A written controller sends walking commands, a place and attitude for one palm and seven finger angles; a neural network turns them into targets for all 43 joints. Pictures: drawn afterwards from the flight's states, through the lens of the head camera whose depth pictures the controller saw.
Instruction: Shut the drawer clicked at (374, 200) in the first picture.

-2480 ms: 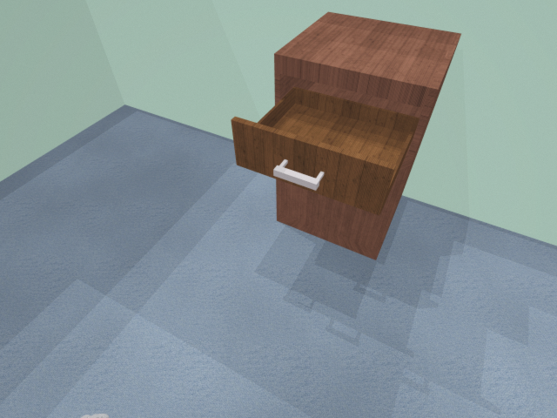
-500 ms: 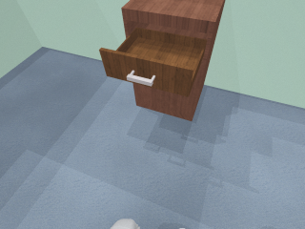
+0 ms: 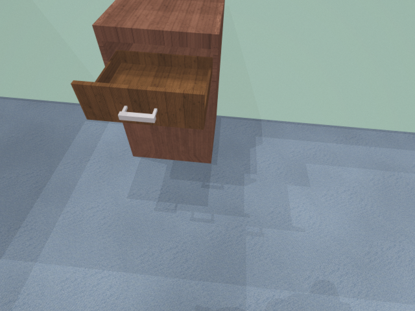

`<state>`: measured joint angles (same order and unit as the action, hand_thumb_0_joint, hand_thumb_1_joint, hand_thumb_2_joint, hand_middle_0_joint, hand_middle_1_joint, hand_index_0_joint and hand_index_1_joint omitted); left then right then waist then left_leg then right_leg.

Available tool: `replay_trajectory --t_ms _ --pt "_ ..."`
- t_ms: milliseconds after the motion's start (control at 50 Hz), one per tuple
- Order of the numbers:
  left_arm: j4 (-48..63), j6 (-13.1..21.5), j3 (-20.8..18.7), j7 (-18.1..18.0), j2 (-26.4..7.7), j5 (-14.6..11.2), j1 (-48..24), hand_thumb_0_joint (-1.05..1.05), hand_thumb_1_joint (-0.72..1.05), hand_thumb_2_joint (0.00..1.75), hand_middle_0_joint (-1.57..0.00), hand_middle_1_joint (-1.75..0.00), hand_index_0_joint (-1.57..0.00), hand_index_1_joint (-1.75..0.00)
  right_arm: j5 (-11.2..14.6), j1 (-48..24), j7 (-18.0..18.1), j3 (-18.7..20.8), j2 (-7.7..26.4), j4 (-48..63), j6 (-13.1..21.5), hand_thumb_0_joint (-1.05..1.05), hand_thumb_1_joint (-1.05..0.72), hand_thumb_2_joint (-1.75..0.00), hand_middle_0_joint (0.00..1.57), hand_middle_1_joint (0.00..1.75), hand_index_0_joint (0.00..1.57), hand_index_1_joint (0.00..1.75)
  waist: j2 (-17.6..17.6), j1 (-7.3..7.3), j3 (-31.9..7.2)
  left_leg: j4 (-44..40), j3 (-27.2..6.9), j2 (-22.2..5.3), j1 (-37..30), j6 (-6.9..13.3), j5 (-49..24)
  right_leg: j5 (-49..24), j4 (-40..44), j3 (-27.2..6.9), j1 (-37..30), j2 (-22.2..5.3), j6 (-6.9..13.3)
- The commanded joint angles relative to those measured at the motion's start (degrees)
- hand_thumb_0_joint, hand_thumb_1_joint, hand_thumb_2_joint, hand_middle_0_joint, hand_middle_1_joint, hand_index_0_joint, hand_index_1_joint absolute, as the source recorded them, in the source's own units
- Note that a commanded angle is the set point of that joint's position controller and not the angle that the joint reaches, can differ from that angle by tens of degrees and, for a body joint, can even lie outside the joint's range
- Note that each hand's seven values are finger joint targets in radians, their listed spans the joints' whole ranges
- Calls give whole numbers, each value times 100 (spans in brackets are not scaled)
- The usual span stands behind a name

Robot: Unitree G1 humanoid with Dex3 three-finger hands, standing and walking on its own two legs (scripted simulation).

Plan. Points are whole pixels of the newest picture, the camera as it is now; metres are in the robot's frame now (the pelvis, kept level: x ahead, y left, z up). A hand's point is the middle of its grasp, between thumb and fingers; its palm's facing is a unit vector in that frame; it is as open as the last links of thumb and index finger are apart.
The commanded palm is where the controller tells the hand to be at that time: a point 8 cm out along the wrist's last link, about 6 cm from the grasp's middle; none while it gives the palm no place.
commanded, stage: take the last steps up to it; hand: left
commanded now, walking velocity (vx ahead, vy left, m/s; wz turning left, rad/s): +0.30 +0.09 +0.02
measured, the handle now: (138, 113) +0.72 +0.29 -0.11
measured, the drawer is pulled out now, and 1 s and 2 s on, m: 0.30 0.30 0.30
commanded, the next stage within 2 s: come to a stop and stand still in 1.42 s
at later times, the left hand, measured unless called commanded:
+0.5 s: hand out of the picture +0.08 +0.25 -0.18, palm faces +0.02 -0.99 -0.16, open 7.4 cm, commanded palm none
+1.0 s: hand (135, 235) +0.31 +0.20 -0.15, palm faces +0.11 -0.98 -0.19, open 7.1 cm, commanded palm none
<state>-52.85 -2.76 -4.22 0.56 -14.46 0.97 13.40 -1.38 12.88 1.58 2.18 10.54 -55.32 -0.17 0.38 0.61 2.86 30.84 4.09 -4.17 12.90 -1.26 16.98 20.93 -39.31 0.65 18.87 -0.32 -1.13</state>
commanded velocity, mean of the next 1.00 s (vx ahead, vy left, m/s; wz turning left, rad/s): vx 0.30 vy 0.06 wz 0.02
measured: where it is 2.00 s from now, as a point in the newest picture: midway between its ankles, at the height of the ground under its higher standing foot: (190, 268)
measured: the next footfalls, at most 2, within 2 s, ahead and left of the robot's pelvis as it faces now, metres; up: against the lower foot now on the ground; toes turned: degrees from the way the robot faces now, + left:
right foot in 0.02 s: +0.05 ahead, -0.13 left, +0.00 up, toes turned -1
left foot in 0.38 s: +0.14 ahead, +0.16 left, +0.00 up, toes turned +5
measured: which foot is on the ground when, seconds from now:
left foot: down 0.00-0.02, up 0.04-0.36, down 0.38-0.86, up 0.88-1.00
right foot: up 0.00-0.00, down 0.02-0.38, up 0.40-0.84, down 0.86-1.00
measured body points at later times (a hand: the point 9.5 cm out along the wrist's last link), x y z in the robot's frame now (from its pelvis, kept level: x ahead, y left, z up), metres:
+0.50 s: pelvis +0.07 +0.06 +0.00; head +0.07 +0.09 +0.45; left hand +0.08 +0.30 -0.17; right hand +0.03 -0.17 -0.14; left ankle +0.10 +0.15 -0.73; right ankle +0.03 -0.08 -0.66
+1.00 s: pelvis +0.22 +0.03 +0.00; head +0.22 +0.02 +0.45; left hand +0.30 +0.26 -0.13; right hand +0.17 -0.19 -0.16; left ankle +0.18 +0.15 -0.66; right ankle +0.26 -0.07 -0.73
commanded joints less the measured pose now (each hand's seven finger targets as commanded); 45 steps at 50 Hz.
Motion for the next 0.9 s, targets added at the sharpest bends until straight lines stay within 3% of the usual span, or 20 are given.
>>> replay_trajectory --t_ms 0,20,40,100,140,280,320,340,360,380,400,460,500,720,760,800,820,840,860,880 --pt "-7 328 -106 -60 -930 93 943 0 90 90 -20 -30 -20 -30 79 363 -64 122 545 203 88 0 -90 -90 20 30 20 30 1247 255 -459 1436 284 142 2218 87 1526 401 2405 -2216 -2403 -1492 772" --pt "-71 307 -138 -94 -1160 21 1329 0 90 90 -20 -30 -20 -30 0 -216 -105 142 696 438 89 0 -90 -90 20 30 20 30 1123 592 -51 2257 -80 115 2505 92 1883 1108 2982 -2990 -1657 -2208 1307" --pt "-120 366 -132 -128 -1009 25 1201 0 90 90 -20 -30 -20 -30 -22 -246 -132 172 782 364 84 0 -90 -90 20 30 20 30 1195 423 90 2747 -393 30 2626 144 1299 1609 3133 -3152 -1380 -1982 1378" --pt "-28 479 -59 -168 -676 35 520 0 90 90 -20 -30 -20 -30 -47 278 -243 212 682 66 103 0 -90 -90 20 30 20 30 797 -35 150 2899 -322 -188 2218 110 332 794 2936 -1954 -889 -1674 1267" --pt "-61 551 -54 -161 -609 46 482 0 90 90 -20 -30 -20 -30 -26 399 -278 194 521 9 102 0 -90 -90 20 30 20 30 705 -88 176 2489 -160 -160 1920 65 32 293 2987 -1412 -715 -1544 1181" --pt "-280 508 -179 -126 -752 82 405 0 90 90 -20 -30 -20 -30 25 918 -305 211 289 -43 207 0 -90 -90 20 30 20 30 754 -242 222 576 104 64 260 143 24 987 2663 -904 84 -1516 990" --pt "-303 404 -152 -90 -450 78 391 0 90 90 -20 -30 -20 -30 14 1737 -211 225 406 -328 260 0 -90 -90 20 30 20 30 -154 -492 123 -213 141 219 -977 129 403 1305 1467 -455 833 -927 775" --pt "-202 353 -78 -48 -36 30 423 0 90 90 -20 -30 -20 -30 -62 2286 -137 317 836 -463 299 0 -90 -90 20 30 20 30 -1635 -644 63 -1280 -1555 -762 -1189 419 1908 1204 -413 99 1482 -253 563" --pt "41 384 -18 -20 197 23 206 0 90 90 -20 -30 -20 -30 -82 2618 -52 350 1178 -459 317 0 -90 -90 20 30 20 30 -2221 -664 231 -2505 -3311 -1747 -919 904 2943 1290 -1936 477 2130 204 393" --pt "119 443 -31 9 99 44 21 0 90 90 -20 -30 -20 -30 -72 2218 -25 311 1137 -401 281 0 -90 -90 20 30 20 30 -1396 -551 225 -2646 -3723 -1885 -654 1316 3204 888 -2659 2 2340 -159 533" --pt "59 455 -33 2 67 88 -13 0 90 90 -20 -30 -20 -30 -59 1871 -21 280 1015 -324 288 0 -90 -90 20 30 20 30 -1235 -421 120 -2539 -3527 -1812 -344 1350 3046 605 -3163 -52 2312 -305 545" --pt "-257 421 -17 69 148 85 348 0 90 90 -20 -30 -20 -30 2 1161 4 125 469 -301 452 0 -90 -90 20 30 20 30 -642 -8 141 -2375 -1689 -1128 117 1034 1132 -520 -2858 2 1802 -598 344" --pt "-303 391 9 74 206 67 376 0 90 90 -20 -30 -20 -30 36 1277 21 105 360 -434 517 0 -90 -90 20 30 20 30 -511 -9 52 -2354 -1227 -962 -170 1077 262 -685 -2406 121 1694 -603 272" --pt "197 449 31 43 340 71 -827 0 90 90 -20 -30 -20 -30 -19 1810 0 121 250 -845 497 0 -90 -90 20 30 20 30 -421 -354 399 -2164 -911 -1191 -828 1355 -723 -495 -88 391 1340 -556 186" --pt "165 489 6 46 371 71 -694 0 90 90 -20 -30 -20 -30 -28 1688 6 144 291 -860 480 0 -90 -90 20 30 20 30 -383 -249 338 -1791 -748 -1097 -639 1237 -1016 -580 401 516 662 -422 208" --pt "-105 538 -66 19 188 88 98 0 90 90 -20 -30 -20 -30 4 1542 0 139 239 -868 460 0 -90 -90 20 30 20 30 -67 114 37 -765 -388 -712 -24 937 -1071 -986 1079 597 -889 -242 295" --pt "-365 604 -162 -22 -131 113 934 0 90 90 -20 -30 -20 -30 58 1469 -30 121 136 -817 478 0 -90 -90 20 30 20 30 451 459 -375 490 5 -326 790 690 -776 -649 1270 -209 -2219 -879 587" --pt "-573 646 -298 -82 -760 94 1739 0 90 90 -20 -30 -20 -30 103 1501 -85 86 -76 -610 500 0 -90 -90 20 30 20 30 1605 605 -808 2176 496 411 2209 371 846 -445 2072 -2358 -3350 -2344 1220" --pt "-613 635 -302 -106 -904 -1 1991 0 90 90 -20 -30 -20 -30 46 1079 -93 103 196 -455 466 0 -90 -90 20 30 20 30 1077 699 -722 3408 1 287 2581 358 1616 -318 2598 -3036 -2993 -2804 1523" --pt "-538 646 -275 -122 -719 -5 1482 0 90 90 -20 -30 -20 -30 38 871 -117 178 170 -456 435 0 -90 -90 20 30 20 30 794 509 -477 3942 -333 10 2654 370 1069 442 2775 -2757 -2278 -2646 1464"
